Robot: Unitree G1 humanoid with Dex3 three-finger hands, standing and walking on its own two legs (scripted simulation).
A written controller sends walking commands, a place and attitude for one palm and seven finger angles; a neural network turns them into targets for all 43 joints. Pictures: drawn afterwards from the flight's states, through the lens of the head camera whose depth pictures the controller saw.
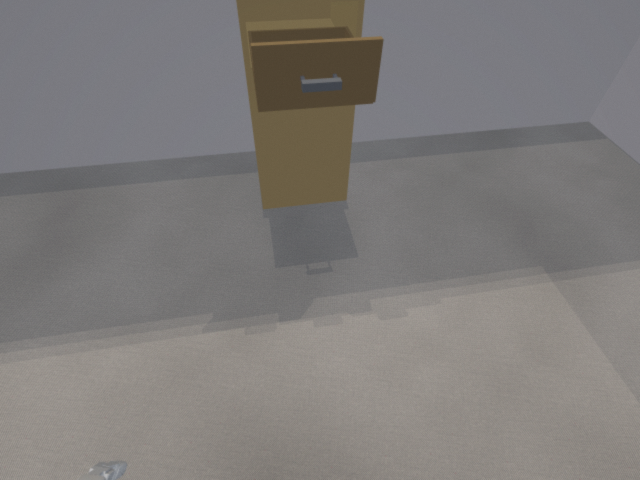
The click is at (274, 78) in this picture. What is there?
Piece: drawer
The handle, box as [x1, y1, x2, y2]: [300, 74, 341, 92]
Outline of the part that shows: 341,80 336,74 333,74 332,78 306,80 303,76 300,76 301,88 303,92 341,89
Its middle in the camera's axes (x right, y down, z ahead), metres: +0.00 -0.43 +1.05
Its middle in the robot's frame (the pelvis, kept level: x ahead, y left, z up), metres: +1.07 +0.06 -0.01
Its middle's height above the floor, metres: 0.76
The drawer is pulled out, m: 0.30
